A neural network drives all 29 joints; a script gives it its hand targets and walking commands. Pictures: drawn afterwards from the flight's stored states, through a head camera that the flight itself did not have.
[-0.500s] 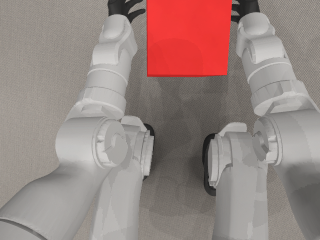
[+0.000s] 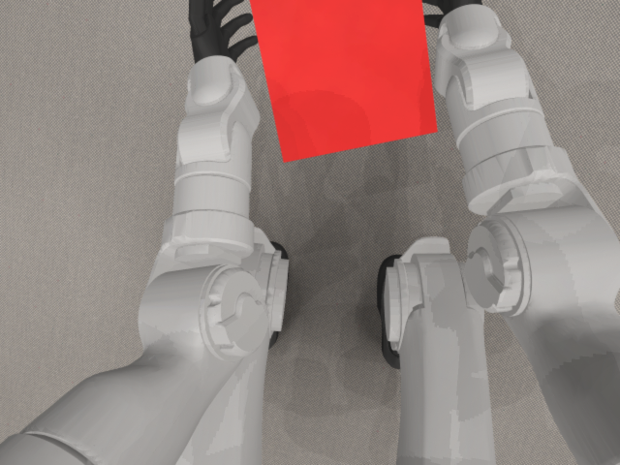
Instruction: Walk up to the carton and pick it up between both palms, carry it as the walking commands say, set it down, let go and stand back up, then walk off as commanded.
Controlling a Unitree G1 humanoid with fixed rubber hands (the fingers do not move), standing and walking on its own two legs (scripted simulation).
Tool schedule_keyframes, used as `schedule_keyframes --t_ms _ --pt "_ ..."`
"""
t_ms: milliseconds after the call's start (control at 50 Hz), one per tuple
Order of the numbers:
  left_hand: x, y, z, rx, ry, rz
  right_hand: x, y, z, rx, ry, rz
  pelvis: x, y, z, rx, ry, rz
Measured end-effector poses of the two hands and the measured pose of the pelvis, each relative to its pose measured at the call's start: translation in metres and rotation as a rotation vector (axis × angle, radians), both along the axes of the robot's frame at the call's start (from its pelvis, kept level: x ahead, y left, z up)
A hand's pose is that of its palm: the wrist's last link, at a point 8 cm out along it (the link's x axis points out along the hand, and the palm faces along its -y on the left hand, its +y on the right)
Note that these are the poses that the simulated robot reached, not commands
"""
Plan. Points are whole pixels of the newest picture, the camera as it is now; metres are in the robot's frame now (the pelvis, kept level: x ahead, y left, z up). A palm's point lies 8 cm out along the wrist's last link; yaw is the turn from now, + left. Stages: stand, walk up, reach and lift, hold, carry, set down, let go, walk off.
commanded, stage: reach and lift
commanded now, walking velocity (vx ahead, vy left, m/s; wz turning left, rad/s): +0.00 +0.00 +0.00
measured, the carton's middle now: (332, 35) +0.55 +0.01 -0.21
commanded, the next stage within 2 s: none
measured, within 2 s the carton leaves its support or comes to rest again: neither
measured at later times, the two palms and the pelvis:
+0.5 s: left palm (187, 46) +0.49 +0.12 -0.05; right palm out of the picture +0.53 -0.11 -0.07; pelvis +0.00 +0.00 +0.04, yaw +0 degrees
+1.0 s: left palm (138, 40) +0.47 +0.13 +0.02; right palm out of the picture +0.51 -0.11 +0.01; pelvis +0.00 +0.00 +0.09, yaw -1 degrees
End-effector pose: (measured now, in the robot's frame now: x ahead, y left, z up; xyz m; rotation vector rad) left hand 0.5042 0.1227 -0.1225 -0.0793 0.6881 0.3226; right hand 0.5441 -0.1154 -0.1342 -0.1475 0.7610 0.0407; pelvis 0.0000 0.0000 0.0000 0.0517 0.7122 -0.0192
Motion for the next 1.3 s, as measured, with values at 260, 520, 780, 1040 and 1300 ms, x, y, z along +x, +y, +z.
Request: schedule_keyframes --t_ms 260,520,780,1040,1300 --pt "0.000 0.002 0.032 0.033 -0.011 0.031 -0.002 0.006 0.029 0.005 -0.019 -0.016 0.005 0.001 0.017 -0.002 0.013 0.001" --pt "-0.011 0.002 0.074 0.035 -0.015 0.024 -0.015 0.006 0.071 0.005 -0.026 -0.028 0.003 0.001 0.042 -0.001 0.003 -0.004" --pt "-0.021 0.003 0.113 0.034 -0.021 0.018 -0.024 0.007 0.112 0.008 -0.034 -0.035 0.000 -0.001 0.067 0.000 -0.019 -0.008" --pt "-0.031 0.004 0.151 0.050 -0.019 0.039 -0.035 0.010 0.149 0.017 -0.039 -0.048 0.003 -0.003 0.093 0.000 -0.030 -0.010" --pt "-0.040 0.005 0.190 0.050 -0.025 0.049 -0.044 0.012 0.189 0.024 -0.051 -0.061 0.009 -0.003 0.122 -0.005 -0.050 -0.010"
